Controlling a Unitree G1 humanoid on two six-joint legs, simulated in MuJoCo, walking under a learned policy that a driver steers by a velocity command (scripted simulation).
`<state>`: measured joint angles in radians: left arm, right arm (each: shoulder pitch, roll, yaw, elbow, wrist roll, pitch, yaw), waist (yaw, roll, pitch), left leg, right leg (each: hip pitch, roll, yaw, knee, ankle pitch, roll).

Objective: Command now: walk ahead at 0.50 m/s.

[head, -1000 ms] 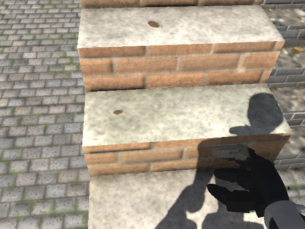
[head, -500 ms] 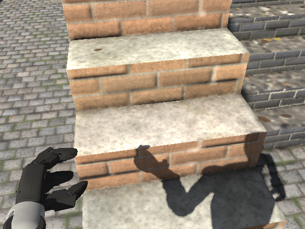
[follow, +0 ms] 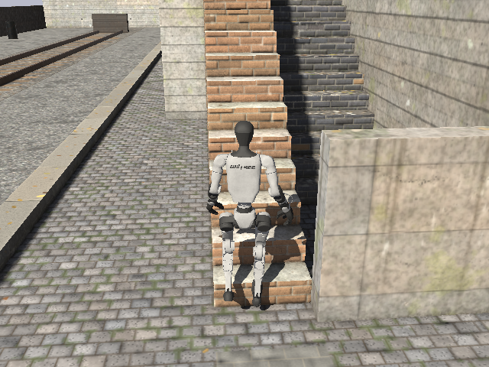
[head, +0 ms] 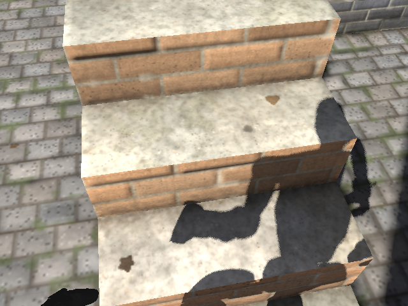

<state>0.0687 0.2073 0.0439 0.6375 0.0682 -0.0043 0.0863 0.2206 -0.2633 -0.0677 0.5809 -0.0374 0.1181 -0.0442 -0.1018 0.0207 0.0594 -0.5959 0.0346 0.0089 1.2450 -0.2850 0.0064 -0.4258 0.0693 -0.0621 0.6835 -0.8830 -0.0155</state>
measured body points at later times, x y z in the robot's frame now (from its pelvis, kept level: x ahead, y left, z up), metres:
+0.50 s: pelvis -0.32 -0.05 -0.10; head -0.34 -0.07 +0.35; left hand -0.32 +0.22 -0.21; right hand -0.16 -0.32 -0.19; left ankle -0.21 +0.10 -0.74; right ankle -0.34 -0.14 -0.83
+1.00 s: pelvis -0.33 -0.01 -0.08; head -0.32 +0.01 +0.37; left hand -0.23 +0.25 -0.21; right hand -0.31 -0.27 -0.21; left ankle -0.36 +0.07 -0.83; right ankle -0.27 -0.14 -0.76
